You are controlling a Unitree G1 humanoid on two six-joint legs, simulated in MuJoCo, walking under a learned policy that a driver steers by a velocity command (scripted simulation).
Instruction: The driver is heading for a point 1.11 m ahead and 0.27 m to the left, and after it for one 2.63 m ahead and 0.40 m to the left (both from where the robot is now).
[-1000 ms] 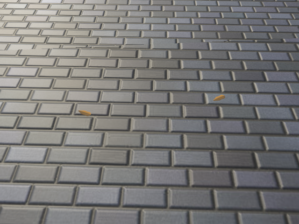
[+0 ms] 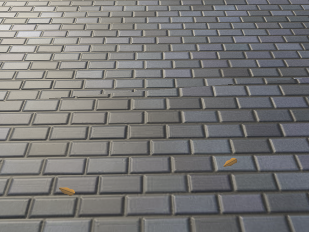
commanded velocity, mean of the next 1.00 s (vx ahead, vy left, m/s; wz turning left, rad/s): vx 0.37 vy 0.00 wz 0.06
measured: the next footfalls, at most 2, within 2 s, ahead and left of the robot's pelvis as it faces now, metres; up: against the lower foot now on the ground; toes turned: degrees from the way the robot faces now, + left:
right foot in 0.30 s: +0.34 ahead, -0.17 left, +0.00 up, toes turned -2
left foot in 0.78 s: +0.60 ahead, +0.05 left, +0.00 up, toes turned +2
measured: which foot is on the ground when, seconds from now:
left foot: down 0.00-0.30, up 0.32-0.76, down 0.78-1.00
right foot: up 0.00-0.28, down 0.30-0.82, up 0.84-1.00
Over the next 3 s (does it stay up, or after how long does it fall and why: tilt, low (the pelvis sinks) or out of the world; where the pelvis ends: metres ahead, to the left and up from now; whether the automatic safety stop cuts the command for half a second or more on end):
stays up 0.70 0.24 -0.01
